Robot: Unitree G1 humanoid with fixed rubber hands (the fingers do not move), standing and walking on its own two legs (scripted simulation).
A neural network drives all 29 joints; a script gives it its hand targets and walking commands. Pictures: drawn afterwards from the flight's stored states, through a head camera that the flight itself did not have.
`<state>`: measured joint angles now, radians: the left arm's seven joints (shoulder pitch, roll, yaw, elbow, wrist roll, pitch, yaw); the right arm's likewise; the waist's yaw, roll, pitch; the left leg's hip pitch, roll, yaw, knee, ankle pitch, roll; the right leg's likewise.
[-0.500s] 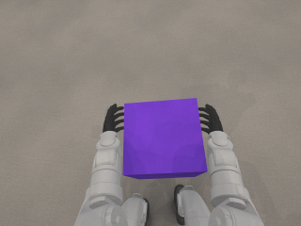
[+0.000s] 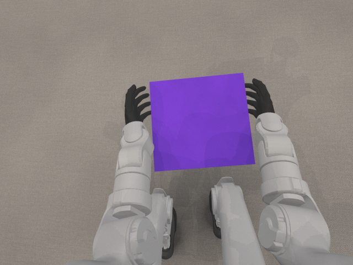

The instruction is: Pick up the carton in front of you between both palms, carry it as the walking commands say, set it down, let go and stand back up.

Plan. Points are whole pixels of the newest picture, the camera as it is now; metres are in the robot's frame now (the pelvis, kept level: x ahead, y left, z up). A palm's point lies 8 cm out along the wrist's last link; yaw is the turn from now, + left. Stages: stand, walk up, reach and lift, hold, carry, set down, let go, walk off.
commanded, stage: set down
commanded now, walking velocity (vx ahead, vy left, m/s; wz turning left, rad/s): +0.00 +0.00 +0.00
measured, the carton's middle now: (197, 130) +0.42 -0.05 -0.17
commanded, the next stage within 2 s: none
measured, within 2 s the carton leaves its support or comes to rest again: rests again in 0.90 s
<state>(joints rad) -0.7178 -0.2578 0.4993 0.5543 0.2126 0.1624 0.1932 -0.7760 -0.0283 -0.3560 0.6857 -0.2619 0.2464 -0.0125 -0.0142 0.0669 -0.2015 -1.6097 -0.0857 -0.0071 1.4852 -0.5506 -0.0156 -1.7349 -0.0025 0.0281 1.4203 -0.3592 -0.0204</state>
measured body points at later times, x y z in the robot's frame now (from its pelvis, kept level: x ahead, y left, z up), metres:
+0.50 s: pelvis -0.02 +0.00 -0.12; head +0.27 -0.07 +0.22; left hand +0.46 +0.07 -0.22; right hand +0.46 -0.22 -0.25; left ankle +0.06 +0.12 -0.55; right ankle +0.12 -0.11 -0.55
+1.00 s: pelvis -0.03 +0.00 -0.20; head +0.31 -0.07 +0.08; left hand +0.48 +0.07 -0.35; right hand +0.50 -0.23 -0.37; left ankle +0.06 +0.12 -0.55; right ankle +0.12 -0.11 -0.55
